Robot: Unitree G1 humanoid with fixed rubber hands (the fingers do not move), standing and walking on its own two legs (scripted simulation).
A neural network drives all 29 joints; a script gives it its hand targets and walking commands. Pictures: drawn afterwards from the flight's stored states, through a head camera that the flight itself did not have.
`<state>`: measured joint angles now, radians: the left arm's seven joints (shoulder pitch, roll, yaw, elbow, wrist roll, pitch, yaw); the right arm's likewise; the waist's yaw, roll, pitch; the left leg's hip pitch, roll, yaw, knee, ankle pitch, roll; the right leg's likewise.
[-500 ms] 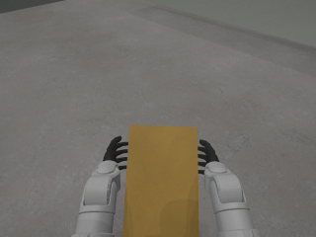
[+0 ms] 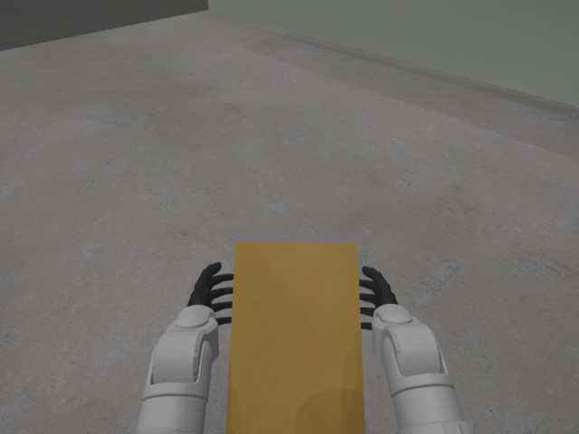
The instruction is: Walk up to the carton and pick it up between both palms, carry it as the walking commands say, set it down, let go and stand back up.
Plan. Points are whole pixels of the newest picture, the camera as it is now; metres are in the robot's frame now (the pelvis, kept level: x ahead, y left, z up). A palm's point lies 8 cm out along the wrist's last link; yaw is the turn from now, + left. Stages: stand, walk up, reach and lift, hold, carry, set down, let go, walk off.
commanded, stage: carry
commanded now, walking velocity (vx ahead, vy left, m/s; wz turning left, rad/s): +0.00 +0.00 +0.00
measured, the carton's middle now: (292, 335) +0.32 +0.01 -0.06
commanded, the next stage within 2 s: none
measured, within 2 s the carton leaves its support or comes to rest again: neither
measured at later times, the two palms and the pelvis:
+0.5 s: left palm (204, 302) +0.32 +0.14 +0.04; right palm (379, 304) +0.31 -0.12 +0.04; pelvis +0.02 +0.01 +0.00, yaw +0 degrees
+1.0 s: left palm (201, 296) +0.32 +0.14 +0.05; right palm (374, 300) +0.32 -0.11 +0.04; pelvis +0.03 +0.01 +0.00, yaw +0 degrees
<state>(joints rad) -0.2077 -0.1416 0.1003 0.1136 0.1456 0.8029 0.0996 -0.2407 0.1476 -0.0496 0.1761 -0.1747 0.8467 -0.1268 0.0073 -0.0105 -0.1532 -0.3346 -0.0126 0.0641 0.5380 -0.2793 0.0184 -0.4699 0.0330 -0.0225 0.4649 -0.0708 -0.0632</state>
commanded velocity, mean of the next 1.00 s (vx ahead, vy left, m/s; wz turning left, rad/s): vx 0.00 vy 0.00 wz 0.00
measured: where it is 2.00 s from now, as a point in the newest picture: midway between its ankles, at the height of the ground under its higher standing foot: outside the picture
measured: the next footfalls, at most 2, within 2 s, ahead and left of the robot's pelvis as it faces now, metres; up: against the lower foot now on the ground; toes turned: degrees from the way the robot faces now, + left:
none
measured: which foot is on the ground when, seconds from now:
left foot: down 0.00-1.00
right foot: down 0.00-1.00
